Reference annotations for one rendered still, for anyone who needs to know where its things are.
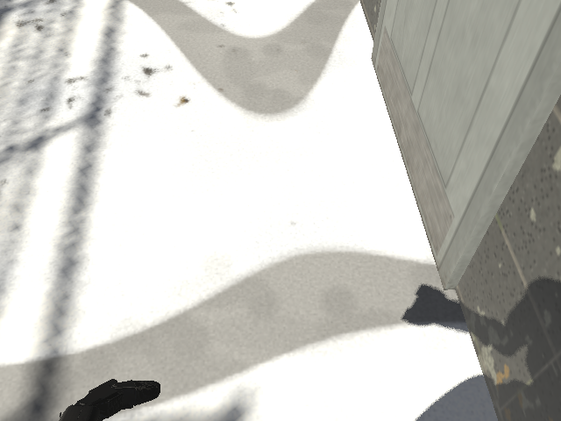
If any left robot hand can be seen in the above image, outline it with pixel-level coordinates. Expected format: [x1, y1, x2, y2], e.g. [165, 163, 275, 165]
[59, 379, 160, 421]

